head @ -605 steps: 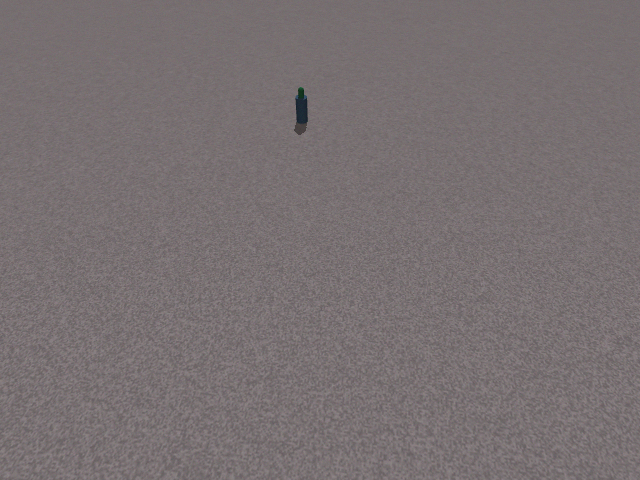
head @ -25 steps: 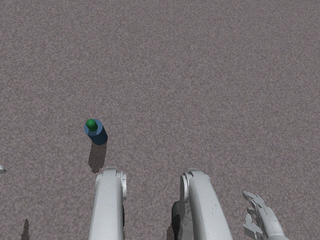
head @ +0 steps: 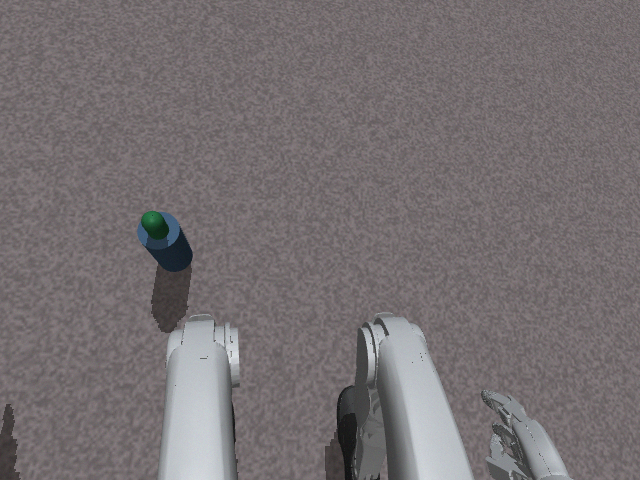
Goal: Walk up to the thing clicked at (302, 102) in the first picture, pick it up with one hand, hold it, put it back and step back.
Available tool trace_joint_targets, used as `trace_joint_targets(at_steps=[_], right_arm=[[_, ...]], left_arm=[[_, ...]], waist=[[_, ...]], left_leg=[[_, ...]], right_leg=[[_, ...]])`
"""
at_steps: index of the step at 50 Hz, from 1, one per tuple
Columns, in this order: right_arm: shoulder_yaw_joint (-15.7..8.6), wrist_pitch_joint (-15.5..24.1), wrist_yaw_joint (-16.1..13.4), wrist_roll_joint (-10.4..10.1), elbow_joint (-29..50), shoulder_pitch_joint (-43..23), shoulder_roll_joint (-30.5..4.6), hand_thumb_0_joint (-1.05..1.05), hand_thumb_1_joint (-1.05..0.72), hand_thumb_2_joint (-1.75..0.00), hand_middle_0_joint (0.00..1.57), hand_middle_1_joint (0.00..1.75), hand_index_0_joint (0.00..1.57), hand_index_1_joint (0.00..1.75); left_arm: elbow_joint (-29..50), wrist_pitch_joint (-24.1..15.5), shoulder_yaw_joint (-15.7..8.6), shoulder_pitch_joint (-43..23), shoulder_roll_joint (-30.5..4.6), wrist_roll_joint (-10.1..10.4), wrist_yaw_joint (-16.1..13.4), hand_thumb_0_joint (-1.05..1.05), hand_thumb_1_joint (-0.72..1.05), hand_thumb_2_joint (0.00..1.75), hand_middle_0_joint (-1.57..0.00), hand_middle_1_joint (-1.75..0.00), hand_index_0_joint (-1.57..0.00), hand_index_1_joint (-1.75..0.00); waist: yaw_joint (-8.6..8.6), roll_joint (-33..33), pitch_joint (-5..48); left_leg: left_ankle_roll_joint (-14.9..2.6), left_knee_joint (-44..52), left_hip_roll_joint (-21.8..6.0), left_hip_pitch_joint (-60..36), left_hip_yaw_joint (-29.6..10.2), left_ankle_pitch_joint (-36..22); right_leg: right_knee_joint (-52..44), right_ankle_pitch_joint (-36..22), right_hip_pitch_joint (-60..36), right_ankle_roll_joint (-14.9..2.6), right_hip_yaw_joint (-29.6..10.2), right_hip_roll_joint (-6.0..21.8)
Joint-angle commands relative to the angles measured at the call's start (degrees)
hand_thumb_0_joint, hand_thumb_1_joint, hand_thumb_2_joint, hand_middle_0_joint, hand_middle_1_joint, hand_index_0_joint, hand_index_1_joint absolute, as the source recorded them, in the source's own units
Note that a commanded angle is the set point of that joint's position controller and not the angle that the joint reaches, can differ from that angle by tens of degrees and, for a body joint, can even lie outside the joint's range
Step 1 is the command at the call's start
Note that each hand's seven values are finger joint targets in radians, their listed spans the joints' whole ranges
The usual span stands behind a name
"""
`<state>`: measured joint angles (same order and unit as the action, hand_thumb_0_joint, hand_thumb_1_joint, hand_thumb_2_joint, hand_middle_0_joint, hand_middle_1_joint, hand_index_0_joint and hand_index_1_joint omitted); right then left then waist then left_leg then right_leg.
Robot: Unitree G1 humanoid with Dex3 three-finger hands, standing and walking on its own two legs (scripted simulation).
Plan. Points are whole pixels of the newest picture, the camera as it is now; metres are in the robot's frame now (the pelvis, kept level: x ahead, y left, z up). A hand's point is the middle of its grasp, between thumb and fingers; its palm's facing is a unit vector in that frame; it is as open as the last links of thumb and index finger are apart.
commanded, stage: go down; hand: left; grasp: from the side
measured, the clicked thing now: (164, 239) +0.49 +0.25 -0.31
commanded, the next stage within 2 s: approach in 0.50 s
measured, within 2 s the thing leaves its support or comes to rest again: neither
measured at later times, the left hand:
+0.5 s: hand out of the picture +0.39 +0.42 -0.01, palm faces +0.25 -0.96 -0.09, open 17.4 cm
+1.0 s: hand (20, 240) +0.42 +0.39 -0.14, palm faces +0.23 -0.97 +0.05, open 17.6 cm
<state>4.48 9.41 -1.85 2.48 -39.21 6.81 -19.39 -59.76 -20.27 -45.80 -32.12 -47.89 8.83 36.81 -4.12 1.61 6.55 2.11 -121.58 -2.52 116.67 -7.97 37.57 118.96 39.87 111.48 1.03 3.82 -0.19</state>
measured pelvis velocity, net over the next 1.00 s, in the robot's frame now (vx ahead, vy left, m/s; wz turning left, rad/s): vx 0.00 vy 0.00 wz -0.08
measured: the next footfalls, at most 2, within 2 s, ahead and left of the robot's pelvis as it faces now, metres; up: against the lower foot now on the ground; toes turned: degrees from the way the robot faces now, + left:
none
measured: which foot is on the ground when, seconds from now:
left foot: down 0.00-1.00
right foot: down 0.00-1.00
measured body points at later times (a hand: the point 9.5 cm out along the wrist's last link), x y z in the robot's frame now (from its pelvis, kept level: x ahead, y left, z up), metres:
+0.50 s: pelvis +0.00 +0.00 -0.03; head +0.20 +0.06 +0.36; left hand +0.37 +0.47 +0.00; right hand +0.13 -0.28 -0.14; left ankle +0.09 +0.14 -0.39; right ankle +0.09 -0.13 -0.39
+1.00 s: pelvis +0.00 +0.00 -0.09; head +0.23 +0.10 +0.28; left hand +0.40 +0.44 -0.14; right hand +0.15 -0.27 -0.17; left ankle +0.09 +0.14 -0.39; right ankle +0.09 -0.13 -0.39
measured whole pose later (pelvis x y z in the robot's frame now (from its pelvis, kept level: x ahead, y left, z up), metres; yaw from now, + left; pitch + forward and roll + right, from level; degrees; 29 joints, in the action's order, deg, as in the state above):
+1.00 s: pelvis +0.00 +0.00 -0.09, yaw -4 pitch +27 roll -9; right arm 12.9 8.9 1.0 7.4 -37.4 0.8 -21.1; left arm -77.3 -35.8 -47.8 -40.9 -53.9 13.1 39.5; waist -8.8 7.1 -2.7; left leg 2.6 -139.0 -2.4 127.8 -12.7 39.4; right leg 133.8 40.3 121.5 2.1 6.1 -2.3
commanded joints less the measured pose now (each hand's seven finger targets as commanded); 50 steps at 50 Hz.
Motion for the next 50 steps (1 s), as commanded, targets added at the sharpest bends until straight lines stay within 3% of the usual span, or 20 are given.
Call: trace_joint_targets(at_steps=[1,4,9,12,14,17,21,29,30,31,33,37,40,41,42,43,44,47,50], right_arm=[[-4.6,1.2,-0.8,-0.2,2.8,7.7,-13.8,0.0,-0.91,-0.91,0.2,0.3,0.2,0.3],[-4.4,1.0,-0.7,-0.1,2.2,8.0,-13.6,0.0,-0.92,-0.91,0.2,0.3,0.2,0.3],[-4.0,1.0,-0.4,-0.1,2.3,7.6,-13.6,0.0,-0.91,-0.91,0.2,0.3,0.2,0.3],[-3.9,0.8,-0.3,0.0,1.5,8.4,-13.7,0.0,-0.91,-0.91,0.2,0.3,0.2,0.3],[-3.9,0.8,-0.3,0.2,1.2,8.5,-13.7,0.0,-0.91,-0.91,0.2,0.3,0.2,0.3],[-3.7,0.6,-0.2,0.3,1.5,8.1,-13.8,0.0,-0.91,-0.91,0.2,0.3,0.2,0.3],[-3.2,0.6,-0.1,0.5,0.9,8.5,-13.9,0.0,-0.91,-0.91,0.2,0.3,0.2,0.3],[-3.1,0.2,0.0,0.5,0.8,8.5,-14.3,0.0,-0.91,-0.91,0.2,0.3,0.2,0.3],[-3.0,0.1,0.0,0.5,0.8,8.9,-14.3,0.0,-0.92,-0.91,0.2,0.3,0.2,0.3],[-3.0,0.0,0.0,0.4,0.8,8.5,-14.4,0.0,-0.91,-0.9,0.2,0.3,0.2,0.3],[-2.6,0.1,0.2,0.6,0.6,8.5,-14.5,0.0,-0.92,-0.9,0.2,0.3,0.2,0.3],[-1.1,0.9,0.6,1.2,1.7,6.2,-14.2,0.0,-0.91,-0.9,0.2,0.3,0.2,0.3],[0.0,1.4,1.0,2.0,2.0,5.1,-14.8,0.0,-0.91,-0.9,0.2,0.3,0.2,0.3],[0.5,1.6,1.1,2.5,2.1,4.6,-15.1,0.0,-0.91,-0.9,0.2,0.3,0.2,0.3],[1.0,1.8,1.3,2.8,2.8,3.9,-15.2,0.0,-0.91,-0.9,0.2,0.3,0.2,0.3],[1.3,1.8,1.5,3.0,3.2,3.3,-15.5,0.0,-0.91,-0.9,0.2,0.3,0.2,0.3],[2.0,1.7,1.6,3.5,3.0,2.8,-15.9,0.0,-0.9,-0.9,0.2,0.3,0.2,0.3],[3.4,0.6,1.9,5.0,3.9,1.0,-17.3,0.0,-0.9,-0.9,0.2,0.3,0.2,0.3],[5.4,-1.1,2.3,6.8,3.9,-0.3,-17.6,0.0,-0.91,-0.9,0.2,0.3,0.2,0.3]], left_arm=[[11.0,-2.9,-5.3,-10.0,-26.8,1.6,-0.1,0.0,-0.51,0.07,-0.04,-0.05,-0.03,-0.06],[10.1,-2.5,-4.0,-10.7,-24.3,2.1,0.5,0.0,-0.51,0.07,-0.04,-0.05,-0.03,-0.05],[9.2,-2.7,-5.1,-11.7,-27.1,2.1,0.5,0.0,-0.5,0.08,-0.03,-0.05,-0.02,-0.06],[7.9,-2.9,-4.5,-12.8,-25.7,2.3,1.2,0.0,-0.5,0.08,-0.03,-0.05,-0.02,-0.06],[7.8,-2.9,-4.4,-13.3,-25.9,2.3,1.5,0.0,-0.51,0.07,-0.04,-0.05,-0.03,-0.06],[9.2,-3.0,-5.4,-14.9,-29.3,2.0,1.4,0.0,-0.52,0.07,-0.04,-0.05,-0.03,-0.06],[7.4,-3.1,-5.9,-14.7,-29.7,2.0,1.5,0.0,-0.5,0.07,-0.04,-0.05,-0.03,-0.06],[7.8,-2.9,-6.3,-14.4,-30.5,2.2,2.1,0.0,-0.48,0.07,-0.04,-0.04,-0.03,-0.05],[8.5,-3.1,-6.3,-15.3,-30.3,2.2,2.2,0.0,-0.5,0.12,-0.06,-0.08,-0.03,-0.11],[7.8,-3.1,-6.4,-15.4,-30.4,2.4,2.2,0.0,-0.58,0.04,-0.08,-0.04,-0.05,-0.07],[5.3,-3.7,-5.9,-15.4,-28.6,2.8,2.5,0.0,-0.61,0.0,-0.08,-0.06,-0.06,-0.08],[-2.6,-7.1,-2.5,-14.9,-21.7,4.9,3.6,0.0,-0.61,0.0,-0.08,-0.06,-0.06,-0.07],[-2.4,-11.9,-4.1,-18.2,-25.0,6.1,3.9,0.0,-0.61,0.0,-0.08,-0.05,-0.07,-0.06],[-3.9,-13.0,-3.8,-18.2,-24.7,6.4,4.0,0.0,-0.6,0.0,-0.08,-0.05,-0.07,-0.06],[-8.6,-13.7,-1.9,-16.3,-21.4,6.6,4.2,0.0,-0.6,0.0,-0.08,-0.05,-0.07,-0.06],[-8.2,-15.1,-1.7,-17.1,-21.4,6.9,4.2,0.0,-0.59,0.0,-0.08,-0.06,-0.06,-0.07],[-9.7,-16.2,-2.2,-17.2,-22.1,7.0,4.0,0.0,-0.57,0.0,-0.08,-0.06,-0.06,-0.07],[-6.6,-19.8,-4.8,-20.5,-29.8,5.7,2.6,0.0,-0.57,0.01,-0.08,-0.06,-0.06,-0.07],[-7.7,-22.3,-5.6,-19.0,-31.5,4.2,0.9,0.0,-0.6,0.03,-0.08,-0.08,-0.06,-0.09]], waist=[[3.53,-15.7,35.9],[2.55,-15.2,34.3],[2.56,-13.4,33.5],[1.52,-13.3,32.8],[1.88,-12.8,33.1],[2.35,-13.7,34.5],[2.07,-13.0,33.3],[2.35,-13.8,34.0],[1.99,-15.5,33.9],[2.03,-15.3,32.8],[0.51,-14.0,30.9],[-2.59,-8.3,24.8],[-2.53,-8.2,25.3],[-2.89,-8.9,25.2],[-3.88,-7.8,25.0],[-3.93,-7.1,25.0],[-3.96,-8.1,24.3],[-2.63,-14.4,27.2],[-2.78,-17.2,27.5]], left_leg=[[-2.81,16.2,0.0,-29.0,3.3,-6.5],[-2.93,14.9,0.0,-28.3,3.4,-7.1],[-3.27,13.1,0.2,-24.6,3.9,-5.7],[-3.26,12.3,0.2,-24.5,3.6,-6.0],[-3.4,11.2,0.2,-24.1,4.2,-5.9],[-3.43,11.0,0.3,-23.3,4.9,-5.0],[-3.53,10.4,0.3,-21.5,4.7,-3.7],[-3.33,9.3,0.2,-22.3,4.4,-6.6],[-3.18,9.4,0.1,-23.1,4.2,-7.6],[-3.18,9.6,0.1,-22.7,3.9,-6.6],[-3.21,8.5,0.1,-21.4,3.3,-6.1],[-3.78,4.4,0.0,-14.7,3.1,-3.4],[-3.75,1.8,0.0,-13.0,3.3,-2.8],[-3.57,1.1,-0.1,-13.2,3.2,-2.8],[-3.46,-0.1,-0.3,-12.7,3.0,-3.0],[-3.42,-0.5,-0.3,-12.1,2.7,-2.5],[-3.18,-1.3,-0.4,-12.5,2.7,-3.1],[-2.36,-2.0,-1.0,-16.0,2.0,-4.1],[-1.73,-3.6,-1.4,-17.6,1.5,-7.3]], right_leg=[[-10.7,-7.6,-12.7,-3.53,2.0,-1.3],[-10.1,-8.2,-10.9,-3.51,2.1,-1.3],[-9.4,-6.8,-11.3,-3.36,2.0,-1.4],[-8.8,-6.8,-10.2,-3.37,2.2,-1.3],[-9.0,-6.7,-9.9,-3.29,2.0,-1.4],[-9.2,-5.8,-11.3,-3.2,1.7,-1.5],[-8.3,-4.6,-10.8,-3.18,2.1,-1.7],[-6.9,-6.9,-9.9,-3.33,2.5,-1.7],[-6.1,-7.9,-9.1,-3.45,2.8,-1.7],[-5.9,-7.0,-8.2,-3.47,2.8,-1.7],[-5.5,-6.7,-7.1,-3.38,3.3,-1.8],[-4.7,-4.7,-4.6,-2.85,3.9,-2.2],[-3.4,-4.4,-5.4,-2.61,4.2,-2.6],[-2.7,-4.4,-5.3,-2.63,4.4,-2.7],[-2.3,-4.8,-5.7,-2.52,4.6,-2.9],[-1.8,-4.4,-5.4,-2.5,5.1,-3.0],[-1.0,-5.1,-5.2,-2.54,5.2,-3.0],[1.8,-5.8,-5.1,-2.73,6.0,-3.1],[4.1,-8.3,-6.2,-2.82,6.6,-3.4]])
